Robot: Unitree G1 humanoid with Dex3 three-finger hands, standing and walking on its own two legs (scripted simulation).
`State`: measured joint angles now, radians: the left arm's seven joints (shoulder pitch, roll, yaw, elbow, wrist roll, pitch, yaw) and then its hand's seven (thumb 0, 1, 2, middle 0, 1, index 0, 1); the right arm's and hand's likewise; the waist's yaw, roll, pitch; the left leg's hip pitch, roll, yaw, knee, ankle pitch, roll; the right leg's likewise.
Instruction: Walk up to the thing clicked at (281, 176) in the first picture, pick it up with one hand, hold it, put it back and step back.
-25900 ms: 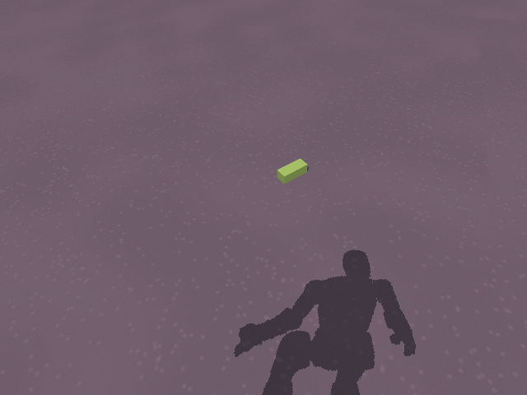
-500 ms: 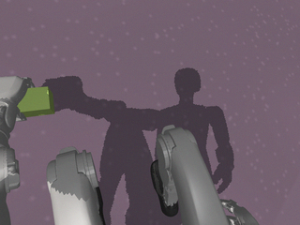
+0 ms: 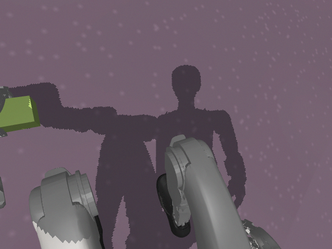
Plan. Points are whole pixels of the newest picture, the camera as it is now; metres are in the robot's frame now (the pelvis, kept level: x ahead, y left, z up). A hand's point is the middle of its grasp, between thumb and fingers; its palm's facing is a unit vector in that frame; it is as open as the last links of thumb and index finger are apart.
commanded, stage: rest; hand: left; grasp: from above
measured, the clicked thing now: out of the picture +0.46 +0.32 -0.24
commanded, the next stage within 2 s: open in 1.02 s
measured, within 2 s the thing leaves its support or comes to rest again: rests again in 0.60 s
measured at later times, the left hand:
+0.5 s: hand out of the picture +0.45 +0.32 -0.24, palm faces -0.47 -0.09 -0.88, open 9.5 cm
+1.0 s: hand (1, 121) +0.45 +0.31 -0.25, palm faces -0.46 -0.09 -0.88, open 9.5 cm
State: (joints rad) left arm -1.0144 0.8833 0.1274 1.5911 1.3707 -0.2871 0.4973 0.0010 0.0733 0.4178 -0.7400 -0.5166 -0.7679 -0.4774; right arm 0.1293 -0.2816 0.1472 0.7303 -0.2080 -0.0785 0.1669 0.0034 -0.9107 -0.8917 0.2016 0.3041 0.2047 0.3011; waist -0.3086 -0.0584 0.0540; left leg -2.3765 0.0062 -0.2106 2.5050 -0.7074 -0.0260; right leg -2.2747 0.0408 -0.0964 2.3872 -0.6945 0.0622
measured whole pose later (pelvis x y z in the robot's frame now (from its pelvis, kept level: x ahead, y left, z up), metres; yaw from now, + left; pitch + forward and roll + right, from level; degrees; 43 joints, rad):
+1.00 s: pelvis +0.00 +0.00 -0.01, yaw -3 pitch +28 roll -14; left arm -1.02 1.01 0.13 1.72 1.37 -0.29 0.61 0.00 0.07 0.42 -0.75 -0.51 -0.78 -0.47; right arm 0.09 -0.33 0.27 0.69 -0.28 -0.18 0.22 0.00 -0.91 -0.90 0.20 0.30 0.20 0.30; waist -0.37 -0.13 0.15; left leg -2.36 0.01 -0.27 2.57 -0.72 -0.02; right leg -2.24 0.07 -0.14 2.40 -0.68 0.07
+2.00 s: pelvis -0.01 +0.01 -0.01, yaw -4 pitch +28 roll -15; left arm -1.03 1.03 0.11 1.69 1.33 -0.29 0.58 0.00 -0.49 0.98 -0.10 -0.98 -0.09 -0.98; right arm 0.08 -0.35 0.29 0.66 -0.26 -0.19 0.23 0.00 -0.90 -0.89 0.20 0.30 0.20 0.30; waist -0.37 -0.13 0.17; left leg -2.35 0.01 -0.29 2.56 -0.72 -0.02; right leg -2.23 0.07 -0.16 2.38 -0.67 0.07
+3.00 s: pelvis -0.02 +0.00 +0.03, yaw +3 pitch +32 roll -9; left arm -1.01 0.82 0.01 1.48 1.26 -0.27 0.28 0.00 -0.47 0.97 -0.11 -0.98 -0.11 -0.98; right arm 0.17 -0.33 0.13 0.68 -0.13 -0.01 0.12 0.01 -0.90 -0.89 0.20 0.30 0.20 0.30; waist -0.26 -0.02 -0.01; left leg -2.30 0.00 -0.17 2.36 -0.62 -0.01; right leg -2.20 0.02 -0.07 2.26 -0.63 0.05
